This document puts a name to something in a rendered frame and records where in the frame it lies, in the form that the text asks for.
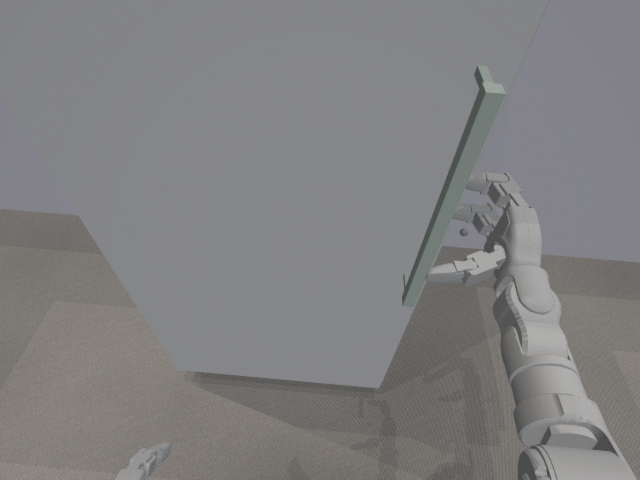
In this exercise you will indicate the fridge door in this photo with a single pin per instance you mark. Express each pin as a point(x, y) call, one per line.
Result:
point(259, 174)

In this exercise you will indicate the robot right forearm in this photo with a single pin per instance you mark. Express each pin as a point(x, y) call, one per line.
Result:
point(552, 407)

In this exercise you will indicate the handle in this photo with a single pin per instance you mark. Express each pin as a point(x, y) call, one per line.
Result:
point(480, 121)

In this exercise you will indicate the robot right hand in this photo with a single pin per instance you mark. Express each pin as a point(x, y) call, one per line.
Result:
point(517, 231)

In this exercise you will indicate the right robot upper arm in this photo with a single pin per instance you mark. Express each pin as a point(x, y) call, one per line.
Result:
point(545, 462)

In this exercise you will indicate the robot left hand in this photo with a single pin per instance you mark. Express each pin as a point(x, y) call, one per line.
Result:
point(143, 463)

